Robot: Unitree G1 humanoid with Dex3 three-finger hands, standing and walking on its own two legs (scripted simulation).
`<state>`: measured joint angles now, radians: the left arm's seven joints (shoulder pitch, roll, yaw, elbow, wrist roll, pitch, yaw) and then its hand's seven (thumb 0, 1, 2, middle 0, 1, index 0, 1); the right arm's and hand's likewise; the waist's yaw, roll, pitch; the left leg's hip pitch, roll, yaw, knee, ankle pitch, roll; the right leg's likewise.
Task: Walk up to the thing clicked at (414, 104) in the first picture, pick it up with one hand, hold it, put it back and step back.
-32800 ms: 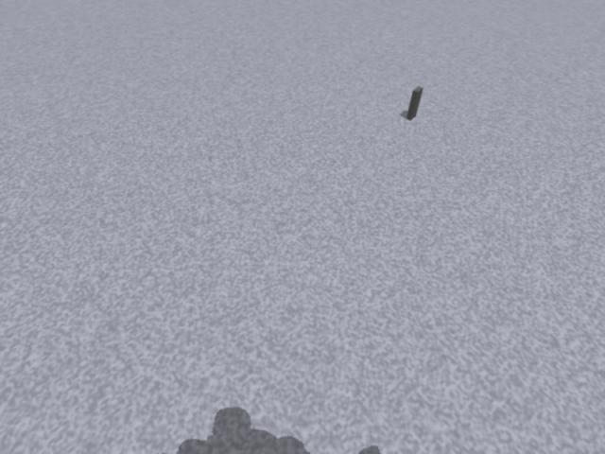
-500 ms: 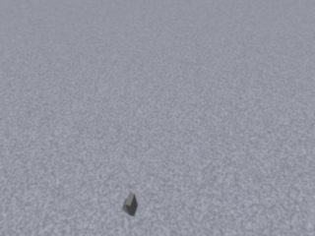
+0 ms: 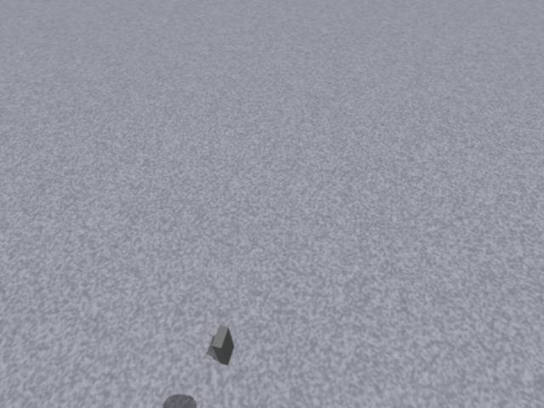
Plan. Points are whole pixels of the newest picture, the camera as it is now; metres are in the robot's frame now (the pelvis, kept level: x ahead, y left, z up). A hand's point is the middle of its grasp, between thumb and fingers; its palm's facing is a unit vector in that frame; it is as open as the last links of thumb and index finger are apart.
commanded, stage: step back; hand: left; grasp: from the side
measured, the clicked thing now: (223, 346) +0.43 +0.17 -0.69
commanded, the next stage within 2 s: none
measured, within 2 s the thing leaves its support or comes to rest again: neither
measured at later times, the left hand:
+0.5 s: hand out of the picture +0.06 +0.32 -0.18, palm faces -0.07 -0.94 -0.35, open 7.4 cm
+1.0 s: hand out of the picture -0.03 +0.33 -0.15, palm faces -0.03 -0.92 -0.38, open 7.4 cm
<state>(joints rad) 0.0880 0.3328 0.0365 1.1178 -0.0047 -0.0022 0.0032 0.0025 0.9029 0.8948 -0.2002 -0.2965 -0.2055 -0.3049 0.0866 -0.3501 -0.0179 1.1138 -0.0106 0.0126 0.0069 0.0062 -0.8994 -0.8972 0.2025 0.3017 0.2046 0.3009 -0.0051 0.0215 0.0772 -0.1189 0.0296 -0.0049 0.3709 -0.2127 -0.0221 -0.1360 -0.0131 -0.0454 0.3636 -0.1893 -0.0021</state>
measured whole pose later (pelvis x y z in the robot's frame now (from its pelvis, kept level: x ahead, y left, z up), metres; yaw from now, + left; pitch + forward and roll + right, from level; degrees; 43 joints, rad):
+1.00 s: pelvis -0.18 +0.08 -0.02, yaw +0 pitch -1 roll +0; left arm 0.09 0.35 0.06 0.75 0.03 0.05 0.01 0.00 0.90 0.89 -0.20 -0.30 -0.21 -0.31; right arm 0.14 -0.42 -0.06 0.87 -0.01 0.03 -0.02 0.01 -0.90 -0.90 0.20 0.30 0.20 0.30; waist 0.00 0.01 0.19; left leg -0.26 -0.03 -0.08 0.75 -0.46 -0.02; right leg -0.37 0.00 0.01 0.59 -0.20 -0.01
